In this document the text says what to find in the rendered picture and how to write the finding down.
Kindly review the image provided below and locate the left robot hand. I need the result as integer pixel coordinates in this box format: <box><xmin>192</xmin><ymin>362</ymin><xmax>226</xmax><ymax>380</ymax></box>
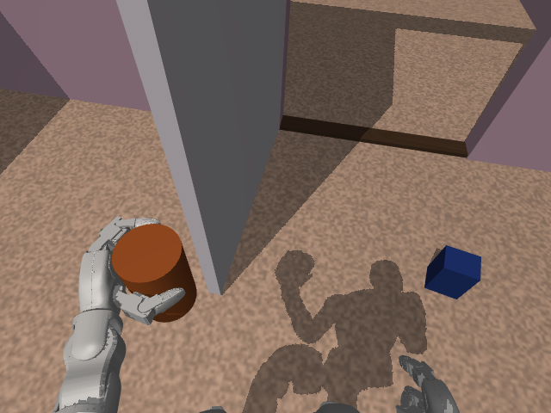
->
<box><xmin>78</xmin><ymin>216</ymin><xmax>185</xmax><ymax>325</ymax></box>

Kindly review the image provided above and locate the right robot hand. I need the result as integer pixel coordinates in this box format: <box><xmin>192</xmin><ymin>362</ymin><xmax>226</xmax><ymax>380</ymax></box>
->
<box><xmin>396</xmin><ymin>355</ymin><xmax>460</xmax><ymax>413</ymax></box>

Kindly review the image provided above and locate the left robot arm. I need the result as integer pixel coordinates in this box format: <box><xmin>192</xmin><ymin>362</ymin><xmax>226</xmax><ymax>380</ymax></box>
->
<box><xmin>53</xmin><ymin>308</ymin><xmax>126</xmax><ymax>413</ymax></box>

